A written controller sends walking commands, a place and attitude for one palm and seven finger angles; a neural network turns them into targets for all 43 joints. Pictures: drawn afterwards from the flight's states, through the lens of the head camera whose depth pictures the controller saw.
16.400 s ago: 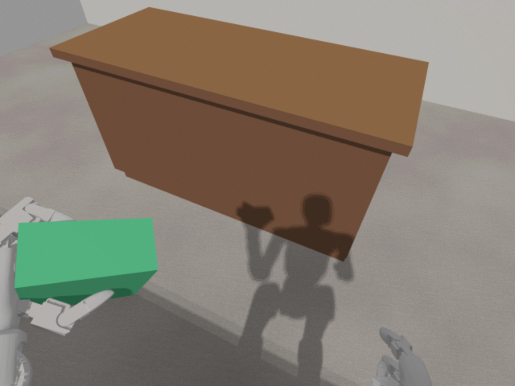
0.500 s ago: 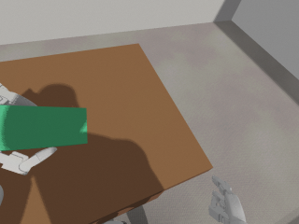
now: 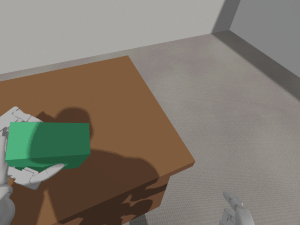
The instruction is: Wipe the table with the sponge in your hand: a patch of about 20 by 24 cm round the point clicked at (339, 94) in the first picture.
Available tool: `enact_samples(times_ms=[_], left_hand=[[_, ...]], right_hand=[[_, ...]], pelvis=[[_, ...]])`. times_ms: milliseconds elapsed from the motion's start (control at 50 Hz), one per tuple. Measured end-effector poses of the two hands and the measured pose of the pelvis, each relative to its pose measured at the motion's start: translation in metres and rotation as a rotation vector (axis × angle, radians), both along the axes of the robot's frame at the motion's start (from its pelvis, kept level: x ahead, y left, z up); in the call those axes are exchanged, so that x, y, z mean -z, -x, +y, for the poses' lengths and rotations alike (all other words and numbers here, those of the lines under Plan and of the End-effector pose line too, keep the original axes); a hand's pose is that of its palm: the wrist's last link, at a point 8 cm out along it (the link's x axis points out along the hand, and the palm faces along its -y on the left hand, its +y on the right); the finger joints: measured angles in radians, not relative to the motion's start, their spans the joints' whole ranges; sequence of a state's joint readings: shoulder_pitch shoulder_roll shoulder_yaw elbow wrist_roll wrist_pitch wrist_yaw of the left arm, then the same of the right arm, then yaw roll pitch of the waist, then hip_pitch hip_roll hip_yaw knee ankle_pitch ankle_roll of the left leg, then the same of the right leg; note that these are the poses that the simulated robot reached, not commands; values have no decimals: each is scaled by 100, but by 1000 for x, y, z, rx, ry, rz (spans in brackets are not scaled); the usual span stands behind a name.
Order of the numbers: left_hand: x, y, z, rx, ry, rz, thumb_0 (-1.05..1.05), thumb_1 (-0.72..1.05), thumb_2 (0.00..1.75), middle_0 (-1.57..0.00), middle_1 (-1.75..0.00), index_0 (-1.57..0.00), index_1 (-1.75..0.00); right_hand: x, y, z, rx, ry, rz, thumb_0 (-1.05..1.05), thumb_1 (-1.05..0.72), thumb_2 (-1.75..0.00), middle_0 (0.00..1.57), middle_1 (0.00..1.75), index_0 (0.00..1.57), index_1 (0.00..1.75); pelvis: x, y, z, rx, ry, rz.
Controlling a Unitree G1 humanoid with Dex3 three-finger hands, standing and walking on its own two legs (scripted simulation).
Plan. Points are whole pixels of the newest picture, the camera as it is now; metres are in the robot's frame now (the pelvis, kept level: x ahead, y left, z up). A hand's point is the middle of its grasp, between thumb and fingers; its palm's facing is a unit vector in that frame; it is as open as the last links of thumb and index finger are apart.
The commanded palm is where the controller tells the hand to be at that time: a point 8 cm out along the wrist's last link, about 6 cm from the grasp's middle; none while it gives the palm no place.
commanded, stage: shuffle to correct the standing spot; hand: left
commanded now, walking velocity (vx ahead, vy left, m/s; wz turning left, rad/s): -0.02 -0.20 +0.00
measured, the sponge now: (62, 148) +0.23 +0.21 +0.13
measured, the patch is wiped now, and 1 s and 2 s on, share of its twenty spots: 0.00 0.00 0.00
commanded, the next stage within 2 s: none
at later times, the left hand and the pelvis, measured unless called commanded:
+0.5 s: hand (59, 138) +0.24 +0.21 +0.16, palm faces +0.32 -0.84 -0.44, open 10.4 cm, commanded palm +0.18 +0.25 +0.18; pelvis +0.03 -0.03 +0.00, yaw +1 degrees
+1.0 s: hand (62, 136) +0.24 +0.21 +0.16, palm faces +0.31 -0.86 -0.41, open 10.4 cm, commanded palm +0.18 +0.25 +0.18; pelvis +0.02 -0.03 +0.00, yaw +1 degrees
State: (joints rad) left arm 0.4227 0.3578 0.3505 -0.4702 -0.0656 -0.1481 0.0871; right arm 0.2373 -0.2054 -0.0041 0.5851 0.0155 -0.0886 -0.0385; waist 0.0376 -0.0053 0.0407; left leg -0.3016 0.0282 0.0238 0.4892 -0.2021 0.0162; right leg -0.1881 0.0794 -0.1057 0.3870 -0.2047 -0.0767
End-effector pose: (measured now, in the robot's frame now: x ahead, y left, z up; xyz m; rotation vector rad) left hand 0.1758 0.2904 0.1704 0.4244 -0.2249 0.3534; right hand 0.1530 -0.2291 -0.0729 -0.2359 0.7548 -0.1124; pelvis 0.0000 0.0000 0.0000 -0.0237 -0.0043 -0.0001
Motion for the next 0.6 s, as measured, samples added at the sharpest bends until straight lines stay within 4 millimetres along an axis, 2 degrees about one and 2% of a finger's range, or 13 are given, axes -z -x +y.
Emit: enact_samples(times_ms=[140,240,360,600], left_hand=[[-3,-21,-32,81,20,-54,-1,-52,102,-71,-136,-71,-135],[-7,-34,-39,112,-9,-60,-1,-52,102,-71,-136,-71,-135],[-9,-35,-35,85,-57,2,-1,-52,102,-71,-136,-71,-135],[-7,-19,-39,18,-53,59,-1,-52,102,-71,-136,-72,-135]], right_hand=[[-2,1,-37,60,43,-25,1,-90,-90,20,30,21,30],[-5,-3,-49,89,53,-33,1,-90,-90,20,30,20,30],[-2,-16,-46,59,38,-10,1,-90,-90,20,30,20,30],[4,-49,-27,-30,-28,-35,1,-90,-90,20,30,21,30]], pelvis=[[6,-7,-18,16,9,3],[6,-18,-25,7,-3,5],[2,-26,-29,-6,-15,10],[1,-24,-35,-22,-18,6]])
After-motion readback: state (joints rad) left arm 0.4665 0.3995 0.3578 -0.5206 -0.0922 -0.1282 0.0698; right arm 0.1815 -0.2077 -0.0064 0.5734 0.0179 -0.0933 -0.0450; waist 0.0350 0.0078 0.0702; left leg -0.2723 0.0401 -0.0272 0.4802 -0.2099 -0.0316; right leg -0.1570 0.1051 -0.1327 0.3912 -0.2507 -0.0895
